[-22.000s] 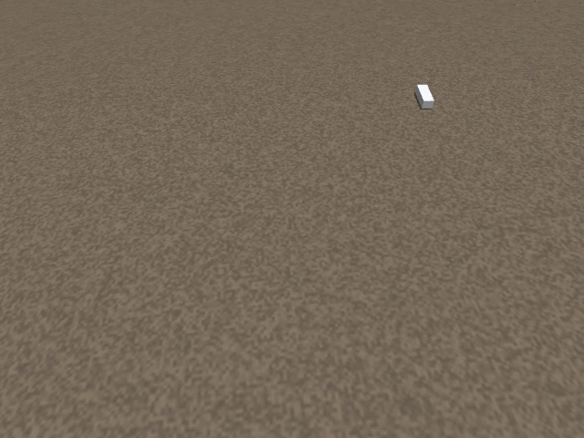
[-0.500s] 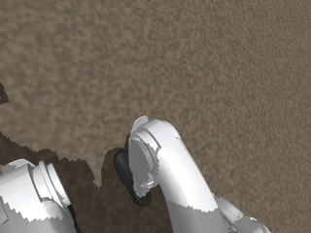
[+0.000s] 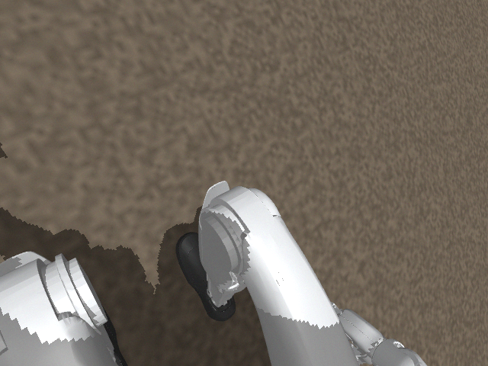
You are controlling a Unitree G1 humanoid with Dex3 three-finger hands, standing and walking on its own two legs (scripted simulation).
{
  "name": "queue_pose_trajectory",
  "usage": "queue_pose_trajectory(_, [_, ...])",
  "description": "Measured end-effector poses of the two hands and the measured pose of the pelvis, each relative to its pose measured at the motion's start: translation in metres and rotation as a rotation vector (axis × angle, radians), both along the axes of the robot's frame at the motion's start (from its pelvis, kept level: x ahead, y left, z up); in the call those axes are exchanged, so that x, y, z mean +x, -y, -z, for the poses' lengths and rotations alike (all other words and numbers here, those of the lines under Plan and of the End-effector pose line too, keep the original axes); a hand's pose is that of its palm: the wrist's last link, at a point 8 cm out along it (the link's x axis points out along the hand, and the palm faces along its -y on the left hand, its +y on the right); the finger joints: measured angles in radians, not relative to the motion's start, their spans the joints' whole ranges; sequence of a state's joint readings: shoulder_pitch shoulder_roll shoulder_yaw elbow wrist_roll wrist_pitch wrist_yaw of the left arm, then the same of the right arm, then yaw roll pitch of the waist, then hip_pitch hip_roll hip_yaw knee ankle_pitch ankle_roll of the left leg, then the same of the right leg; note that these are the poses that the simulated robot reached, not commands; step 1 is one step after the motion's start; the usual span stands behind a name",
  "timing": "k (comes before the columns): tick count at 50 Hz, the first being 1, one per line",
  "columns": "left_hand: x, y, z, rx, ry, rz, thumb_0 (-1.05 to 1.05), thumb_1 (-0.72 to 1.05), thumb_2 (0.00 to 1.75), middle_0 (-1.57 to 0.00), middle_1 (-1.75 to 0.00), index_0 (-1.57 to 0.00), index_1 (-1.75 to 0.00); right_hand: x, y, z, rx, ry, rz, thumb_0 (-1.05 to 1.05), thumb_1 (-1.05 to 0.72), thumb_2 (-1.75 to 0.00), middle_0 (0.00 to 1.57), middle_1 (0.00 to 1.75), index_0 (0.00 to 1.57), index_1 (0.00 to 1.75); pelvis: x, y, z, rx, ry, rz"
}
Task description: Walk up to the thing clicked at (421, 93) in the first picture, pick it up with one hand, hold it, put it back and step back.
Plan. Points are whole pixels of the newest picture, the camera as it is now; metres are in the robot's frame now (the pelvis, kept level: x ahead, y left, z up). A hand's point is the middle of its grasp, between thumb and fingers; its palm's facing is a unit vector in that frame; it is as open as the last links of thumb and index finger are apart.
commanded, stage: close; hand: left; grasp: from above
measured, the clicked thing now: out of the picture +0.47 +0.33 -0.29
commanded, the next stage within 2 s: settle in 0.62 s
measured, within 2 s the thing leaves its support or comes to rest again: leaves its support in 0.98 s
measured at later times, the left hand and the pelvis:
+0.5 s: hand out of the picture +0.45 +0.33 -0.27, palm faces -0.46 -0.13 -0.88, open 9.5 cm; pelvis +0.00 +0.00 +0.00, yaw +0 degrees
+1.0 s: hand out of the picture +0.45 +0.33 -0.26, palm faces -0.44 -0.15 -0.89, open 9.5 cm; pelvis +0.00 +0.00 +0.00, yaw +0 degrees
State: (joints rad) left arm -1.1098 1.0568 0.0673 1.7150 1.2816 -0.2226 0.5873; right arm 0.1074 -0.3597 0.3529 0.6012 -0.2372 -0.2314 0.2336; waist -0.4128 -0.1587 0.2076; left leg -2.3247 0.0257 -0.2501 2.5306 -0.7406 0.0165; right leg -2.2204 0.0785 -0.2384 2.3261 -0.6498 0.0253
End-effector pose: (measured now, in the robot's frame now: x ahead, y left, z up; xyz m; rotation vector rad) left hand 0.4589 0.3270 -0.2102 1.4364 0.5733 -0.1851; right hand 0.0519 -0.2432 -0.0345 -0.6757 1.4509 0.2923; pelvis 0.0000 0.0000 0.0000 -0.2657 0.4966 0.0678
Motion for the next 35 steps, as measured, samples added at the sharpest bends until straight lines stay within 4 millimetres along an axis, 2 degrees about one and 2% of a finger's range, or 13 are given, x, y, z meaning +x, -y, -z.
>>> queue_pose_trajectory(13, [-0.0055,-0.0029,-0.0017,-0.003,-0.005,0.026,0.00,0.13,0.47,-0.57,-0.70,-0.62,-0.64,0.0020,-0.0008,0.0000,-0.018,0.015,-0.004,0.00,-0.90,-0.90,0.20,0.30,0.20,0.30,-0.0025,-0.0008,0.0004,-0.002,0.008,-0.001])
queue_pose_trajectory(35, [-0.0043,-0.0035,-0.0028,0.006,0.007,0.023,0.00,0.08,0.48,-0.65,-0.62,-0.70,-0.56,-0.0010,-0.0046,-0.0021,-0.017,0.022,-0.015,0.00,-0.90,-0.90,0.20,0.30,0.20,0.30,-0.0051,-0.0016,-0.0005,-0.004,0.014,0.001])
